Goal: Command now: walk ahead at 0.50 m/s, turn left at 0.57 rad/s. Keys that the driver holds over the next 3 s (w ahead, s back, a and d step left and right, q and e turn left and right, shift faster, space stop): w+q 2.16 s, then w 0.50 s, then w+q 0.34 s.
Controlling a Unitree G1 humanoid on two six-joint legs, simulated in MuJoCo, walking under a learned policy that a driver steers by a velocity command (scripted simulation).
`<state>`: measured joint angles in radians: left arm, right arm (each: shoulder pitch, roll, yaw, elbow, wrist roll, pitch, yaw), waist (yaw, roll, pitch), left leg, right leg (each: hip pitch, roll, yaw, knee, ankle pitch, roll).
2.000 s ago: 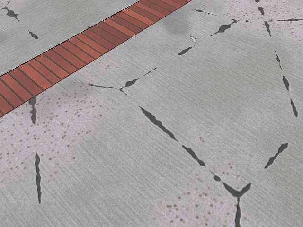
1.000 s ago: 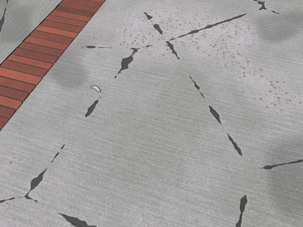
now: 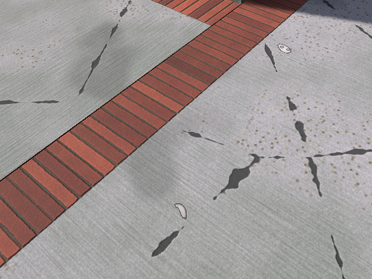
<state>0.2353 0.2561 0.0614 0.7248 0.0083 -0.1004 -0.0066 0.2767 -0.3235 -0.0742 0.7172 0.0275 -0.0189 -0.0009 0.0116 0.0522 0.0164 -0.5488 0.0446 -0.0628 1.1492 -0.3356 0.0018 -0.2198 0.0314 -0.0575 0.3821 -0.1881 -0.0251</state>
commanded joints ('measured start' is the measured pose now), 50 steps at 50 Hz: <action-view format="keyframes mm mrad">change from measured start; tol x32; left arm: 1 -13 134 37 -34 -5 -19 3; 50 -21 140 31 -14 -4 -13 3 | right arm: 1 -33 -28 -7 -99 -5 -3 7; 50 -22 -39 -12 -139 -3 5 0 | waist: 1 0 -139 8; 18 -134 117 -406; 50 5 -150 15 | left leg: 1 -178 77 -37 -59 74 -20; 15 333 -108 173 -586 203 142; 18 967 288 -778 -836 -97 407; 26 332 106 -260 -918 436 300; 38 413 86 -372 -734 269 182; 43 -259 -54 -130 159 -176 9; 50 -161 67 -41 -36 51 -7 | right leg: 1 107 -295 211 -223 167 -178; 15 213 -268 -152 263 823 -42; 17 -469 -20 -54 913 -400 59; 18 -569 -23 155 1011 -412 45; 31 -317 -62 108 254 262 98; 39 -48 -31 120 49 133 3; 42 595 -468 868 -54 -307 -251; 50 93 -296 230 -220 90 -169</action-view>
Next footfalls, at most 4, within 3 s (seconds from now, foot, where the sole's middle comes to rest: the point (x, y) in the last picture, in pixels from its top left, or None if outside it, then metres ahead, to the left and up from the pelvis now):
0.32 left None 0.31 0.17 -0.78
0.80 right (180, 236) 0.65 0.08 -0.78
1.30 left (81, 223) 0.70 0.47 -0.78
1.78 right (70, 155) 1.03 0.59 -0.78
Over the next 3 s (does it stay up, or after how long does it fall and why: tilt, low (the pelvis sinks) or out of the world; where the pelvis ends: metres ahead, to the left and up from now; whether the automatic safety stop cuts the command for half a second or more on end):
stays up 1.01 1.14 0.00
